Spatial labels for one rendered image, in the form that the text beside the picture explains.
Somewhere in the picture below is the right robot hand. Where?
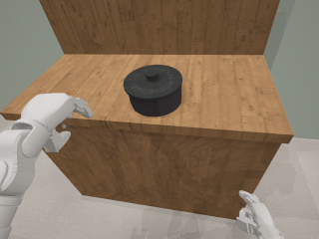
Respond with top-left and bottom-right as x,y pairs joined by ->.
236,190 -> 275,236

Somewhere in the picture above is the left robot hand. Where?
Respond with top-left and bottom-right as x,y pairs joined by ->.
20,93 -> 94,152

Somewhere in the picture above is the right robot forearm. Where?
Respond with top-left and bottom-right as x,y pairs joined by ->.
257,225 -> 285,239

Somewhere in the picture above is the table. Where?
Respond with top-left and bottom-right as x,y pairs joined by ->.
0,0 -> 294,220

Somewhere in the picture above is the pot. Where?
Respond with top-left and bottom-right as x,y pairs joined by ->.
129,86 -> 182,118

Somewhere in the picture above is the knob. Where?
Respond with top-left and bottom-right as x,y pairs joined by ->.
146,70 -> 159,81

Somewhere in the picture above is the lid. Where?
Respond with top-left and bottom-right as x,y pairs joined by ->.
123,65 -> 182,101

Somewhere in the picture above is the left robot forearm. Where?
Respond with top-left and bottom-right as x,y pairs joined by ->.
0,119 -> 50,239

